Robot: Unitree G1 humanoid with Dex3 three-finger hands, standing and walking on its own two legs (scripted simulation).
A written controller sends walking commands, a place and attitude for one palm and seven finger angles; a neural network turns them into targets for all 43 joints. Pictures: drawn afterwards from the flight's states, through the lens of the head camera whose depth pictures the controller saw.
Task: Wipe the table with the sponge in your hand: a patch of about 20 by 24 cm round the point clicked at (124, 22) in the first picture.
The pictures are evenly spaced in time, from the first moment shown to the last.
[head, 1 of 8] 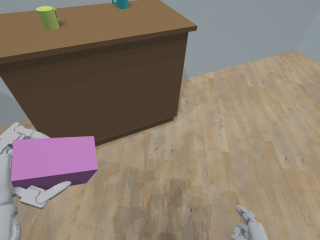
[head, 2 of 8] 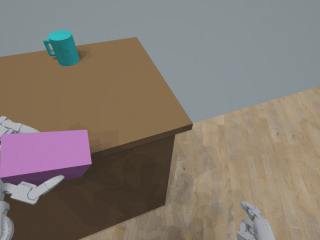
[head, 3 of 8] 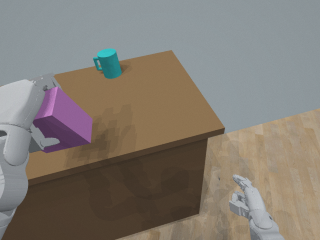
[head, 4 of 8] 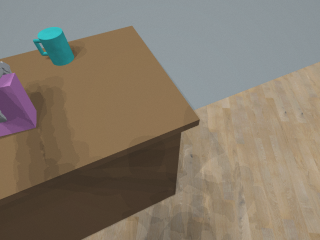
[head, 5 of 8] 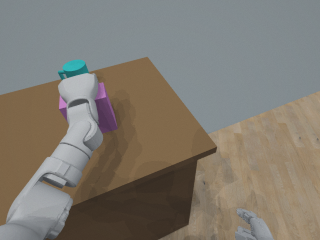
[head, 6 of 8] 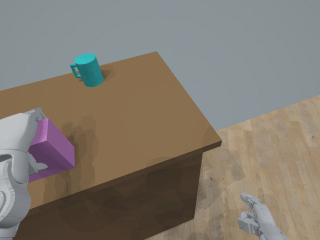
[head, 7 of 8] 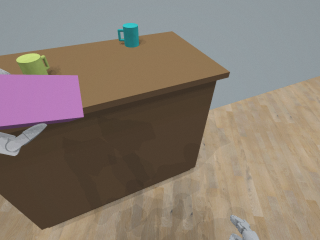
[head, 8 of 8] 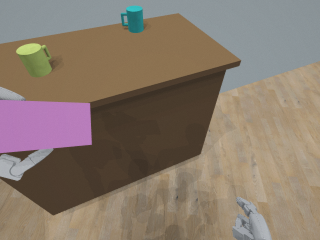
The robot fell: no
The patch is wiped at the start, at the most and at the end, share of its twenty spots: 0.00 0.95 0.95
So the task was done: yes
